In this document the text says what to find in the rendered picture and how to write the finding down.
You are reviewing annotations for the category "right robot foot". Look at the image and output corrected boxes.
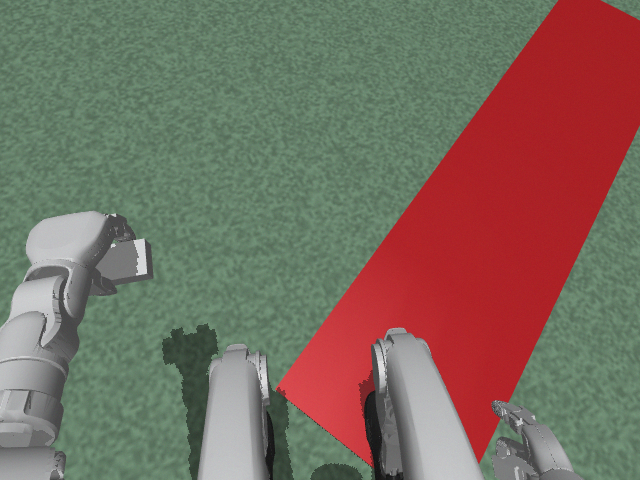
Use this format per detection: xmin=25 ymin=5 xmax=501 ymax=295
xmin=364 ymin=390 xmax=404 ymax=480

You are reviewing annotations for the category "left robot hand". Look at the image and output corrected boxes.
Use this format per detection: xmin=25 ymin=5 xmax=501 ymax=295
xmin=26 ymin=211 xmax=136 ymax=296

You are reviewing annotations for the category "small box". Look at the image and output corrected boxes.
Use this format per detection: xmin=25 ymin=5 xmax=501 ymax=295
xmin=95 ymin=238 xmax=154 ymax=286

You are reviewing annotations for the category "right robot hand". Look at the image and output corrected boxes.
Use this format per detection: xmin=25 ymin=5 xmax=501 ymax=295
xmin=491 ymin=400 xmax=575 ymax=480

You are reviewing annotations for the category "left robot arm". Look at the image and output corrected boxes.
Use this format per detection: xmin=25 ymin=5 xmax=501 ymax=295
xmin=0 ymin=259 xmax=92 ymax=480

